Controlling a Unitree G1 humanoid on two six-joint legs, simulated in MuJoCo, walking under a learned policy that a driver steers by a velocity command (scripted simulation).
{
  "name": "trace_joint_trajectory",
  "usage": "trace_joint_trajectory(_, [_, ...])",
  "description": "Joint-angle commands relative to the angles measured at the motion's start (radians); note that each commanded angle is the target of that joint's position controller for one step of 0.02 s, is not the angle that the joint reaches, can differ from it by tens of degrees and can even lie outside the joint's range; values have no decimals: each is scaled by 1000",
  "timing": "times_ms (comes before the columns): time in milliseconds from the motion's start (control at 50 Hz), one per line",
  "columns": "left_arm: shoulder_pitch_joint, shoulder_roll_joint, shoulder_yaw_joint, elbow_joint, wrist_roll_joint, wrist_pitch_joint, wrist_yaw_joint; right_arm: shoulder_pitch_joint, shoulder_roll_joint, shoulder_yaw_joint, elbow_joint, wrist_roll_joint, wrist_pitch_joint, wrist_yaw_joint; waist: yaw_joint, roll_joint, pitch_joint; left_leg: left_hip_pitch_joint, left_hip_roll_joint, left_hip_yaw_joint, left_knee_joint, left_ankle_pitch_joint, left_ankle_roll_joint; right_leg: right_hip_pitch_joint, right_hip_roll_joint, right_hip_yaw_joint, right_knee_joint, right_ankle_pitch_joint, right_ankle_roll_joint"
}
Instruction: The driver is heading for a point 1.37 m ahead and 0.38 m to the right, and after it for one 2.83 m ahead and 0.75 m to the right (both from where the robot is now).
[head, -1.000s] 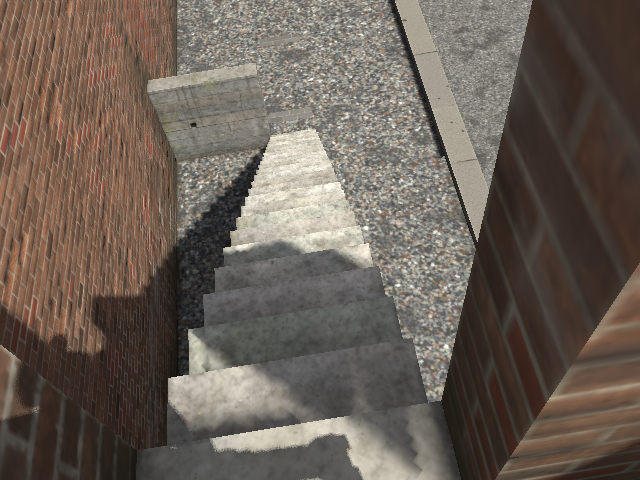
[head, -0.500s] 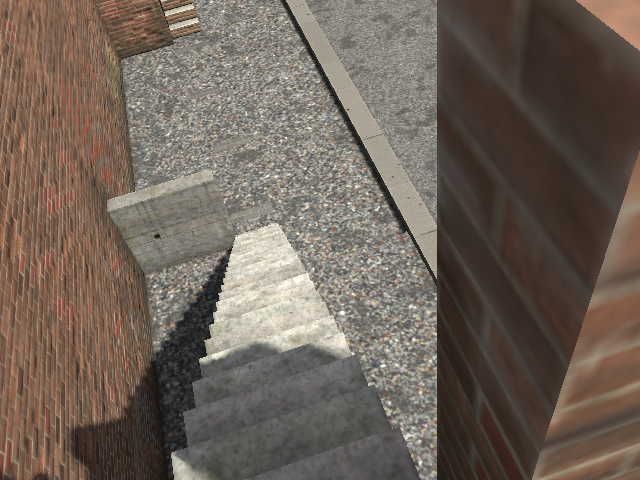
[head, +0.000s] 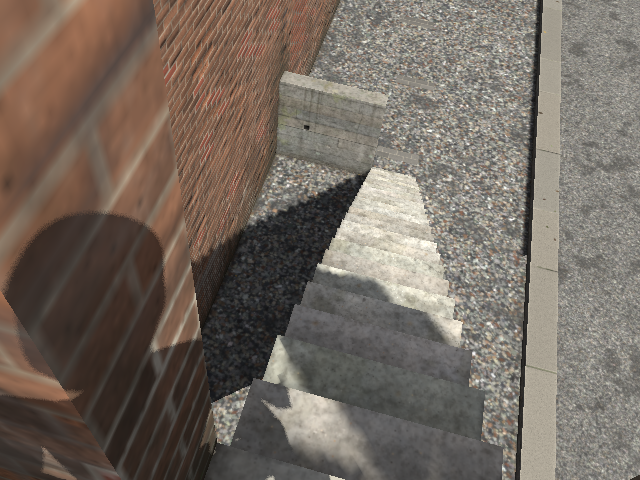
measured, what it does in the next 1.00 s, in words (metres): steps to the right, turning right: right foot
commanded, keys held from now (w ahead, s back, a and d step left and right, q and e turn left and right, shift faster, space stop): w+q+shift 0.08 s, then w+e+shift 0.68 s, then e+shift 0.24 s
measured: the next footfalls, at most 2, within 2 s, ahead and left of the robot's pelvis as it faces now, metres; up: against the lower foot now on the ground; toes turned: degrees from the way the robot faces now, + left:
right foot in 0.60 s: +0.01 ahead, -0.13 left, +0.00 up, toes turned -4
left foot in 1.24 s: +0.27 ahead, -0.11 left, +0.00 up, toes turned -41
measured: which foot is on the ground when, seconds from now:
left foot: down 0.00-0.58, up 0.60-1.00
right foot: up 0.00-0.58, down 0.60-1.00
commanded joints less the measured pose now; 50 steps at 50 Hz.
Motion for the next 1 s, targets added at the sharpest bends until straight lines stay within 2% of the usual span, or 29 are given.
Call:
trace_joint_trajectory(20, [-9, 47, 16, -53, 2, 6, -15, 44, -152, -45, -58, -4, -23, -16, -14, 162, -169, 270, 227, -372, -230, 414, 20, -130, 1, 52, 36, 66, 21])
trace_joint_trajectory(40, [-48, 44, 14, -63, -5, -1, -17, 63, -199, -56, -54, -3, -15, -20, -11, 190, -145, 256, 196, -368, -227, 474, 0, -113, 1, 55, 7, 81, 30])
trace_joint_trajectory(60, [-88, 44, 12, -69, 3, -4, -20, 85, -208, -63, -43, -19, -17, -22, -10, 136, -131, 284, 241, -428, -221, 546, -20, -142, 15, 55, 34, 109, 43])
trace_joint_trajectory(80, [-87, 45, 8, -61, 0, 3, -26, 106, -211, -65, -35, 0, -20, -27, 4, 155, -130, 273, 238, -436, -211, 564, -17, -128, 36, 64, 14, 102, 49])
trace_joint_trajectory(120, [-65, 54, 12, -19, -15, 17, -30, 95, -198, -54, -34, -4, -34, -24, 3, 148, -159, 314, 229, -375, -203, 596, -32, -109, 41, 40, -13, 123, 58])
trace_joint_trajectory(140, [-45, 47, 13, 3, -31, 25, -23, 91, -177, -43, -42, 13, -29, -24, -12, 218, -181, 324, 170, -291, -205, 573, -33, -85, 39, 19, -64, 135, 49])
trace_joint_trajectory(260, [-96, 3, 0, 62, -51, 53, -26, 107, -57, 37, 3, -41, -40, -27, -43, 217, -89, 215, 207, -313, -346, 162, 35, 144, 41, 48, -354, 87, 30])
trace_joint_trajectory(300, [-130, 22, 5, 51, -64, 44, -25, 94, -112, 19, 1, -50, -39, -22, -59, 246, -53, 177, 194, -266, -338, 109, 63, 204, 80, 49, -462, 17, 11])
trace_joint_trajectory(340, [-185, 79, 26, 13, -66, 38, -27, 113, -180, -9, 4, -49, -47, -18, -59, 191, -51, 221, 288, -331, -288, 328, 78, 161, 89, 31, -433, -75, -5])
trace_joint_trajectory(360, [-148, 67, 25, 25, -62, 26, -27, 131, -178, -14, 8, -35, -45, -25, -55, 180, -83, 269, 323, -356, -282, 365, 102, 143, 81, 40, -422, -96, -13])
trace_joint_trajectory(440, [-166, 58, 30, 3, -58, 19, -47, 109, -128, -9, 10, -45, -54, -42, -60, 129, -158, 346, 354, -322, -239, 390, 181, 118, 81, -9, -378, -187, -57])
trace_joint_trajectory(460, [-114, 34, 25, 14, -65, 21, -53, 106, -127, -3, 11, -49, -49, -44, -50, 178, -163, 360, 317, -284, -242, 293, 194, 120, 88, -11, -416, -197, -66])
trace_joint_trajectory(500, [-132, 28, 23, -7, -69, 21, -65, 92, -134, -8, 19, -50, -46, -47, -45, 194, -138, 325, 309, -241, -215, 327, 179, 145, 88, -39, -494, -215, -81])
trace_joint_trajectory(560, [-11, -15, 7, -8, -73, -20, -26, 4, -173, -29, 16, -41, -32, -66, 35, 184, -139, 232, 286, -146, -119, 413, 108, 304, 121, -91, -767, -18, -104])
trace_joint_trajectory(580, [17, 4, 9, -8, -64, -25, -25, -11, -172, -34, 20, -27, -28, -64, 58, 164, -145, 168, 241, -84, -17, 350, 55, 383, 114, -42, -926, 107, -114])
trace_joint_trajectory(600, [38, 100, 33, -19, -45, -30, -19, -1, -150, -36, -5, -31, -25, -55, 50, -55, -125, -98, 133, 47, 241, 4, -33, 535, -56, 235, -1006, 193, -149])
trace_joint_trajectory(620, [83, 259, 69, -32, -65, -26, -28, -61, -120, -21, -84, -36, -25, -59, 55, -252, -52, -417, -9, 117, 363, -354, -99, 595, -259, 541, -974, 626, -258])
trace_joint_trajectory(640, [158, 243, 75, -19, -55, -20, -29, -91, -141, -23, -93, -51, -28, -62, 90, -138, -73, -431, 47, 17, 512, -360, -105, 579, -266, 576, -975, 630, -328])
trace_joint_trajectory(680, [53, 156, 52, -29, -47, -19, -19, -76, -165, -32, -67, -30, -16, -51, 5, -7, -42, -427, 102, -16, 629, -182, -110, 515, -146, 434, -918, 536, -274])
trace_joint_trajectory(720, [25, 150, 60, -35, -43, -9, -6, -20, -157, -23, -51, -43, -11, -41, -10, 11, -88, -401, 101, 6, 667, -112, -105, 504, -78, 386, -890, 652, -220])
trace_joint_trajectory(740, [101, 151, 62, -11, -39, -23, 2, -44, -128, -5, -62, -73, 13, -42, 1, 90, -93, -443, 86, 16, 764, -94, -98, 515, -102, 445, -874, 670, -190])
trace_joint_trajectory(760, [154, 130, 59, -1, -62, -19, 15, -31, -102, 10, -77, -64, 26, -42, -4, 66, -93, -464, 100, -17, 755, -69, -99, 523, -94, 461, -883, 625, -146])
trace_joint_trajectory(780, [74, 72, 29, 3, -94, -21, 8, -79, -46, 38, -119, -63, 18, -27, -19, -2, -170, -440, 90, 1, 773, -1, -131, 389, 10, 456, -941, -219, -179])
trace_joint_trajectory(800, [11, 53, 20, -39, -83, -23, 3, -138, -86, 35, -125, -62, 8, -10, -4, -36, -81, -540, 82, 14, 735, 20, -126, 400, 10, 496, -980, -251, -204])
trace_joint_trajectory(880, [335, 126, 60, 55, -66, -79, 18, -201, -123, 32, -107, -87, -52, 2, 94, -42, -100, -648, 110, -2, 548, 75, -74, 726, -13, 624, -1033, 11, -257])
trace_joint_trajectory(900, [451, 173, 89, 71, -42, -89, 56, -203, -138, 8, -67, -113, -6, 5, 111, 73, 17, -817, 97, -3, 662, 45, -81, 835, -128, 668, -898, 723, -120])
trace_joint_trajectory(920, [432, 171, 90, 68, -53, -87, 54, -176, -130, 28, -60, -85, -16, -3, 89, 69, -100, -743, 107, -20, 630, 30, -79, 875, -101, 567, -812, 1113, -85])
trace_joint_trajectory(960, [390, 126, 76, 78, -87, -78, 50, -224, -112, 40, -64, -41, -9, 2, 75, -33, -171, -596, 67, -11, 577, 10, -70, 819, -20, 486, -794, 1180, -62])
trace_joint_trajectory(1000, [343, 66, 60, 95, -101, -23, 54, -313, -107, 36, -94, -28, -10, 18, 55, -112, -151, -479, 41, 18, 536, -25, -78, 704, 90, 435, -773, 1188, -103])
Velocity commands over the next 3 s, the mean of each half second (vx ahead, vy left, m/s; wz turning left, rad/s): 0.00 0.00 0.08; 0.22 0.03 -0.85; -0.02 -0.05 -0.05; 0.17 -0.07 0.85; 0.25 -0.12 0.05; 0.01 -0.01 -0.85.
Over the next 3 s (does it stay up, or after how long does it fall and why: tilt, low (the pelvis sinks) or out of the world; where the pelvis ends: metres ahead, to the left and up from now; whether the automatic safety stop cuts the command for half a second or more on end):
stays up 0.28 -0.03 0.02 its command is cut before an obstacle from the start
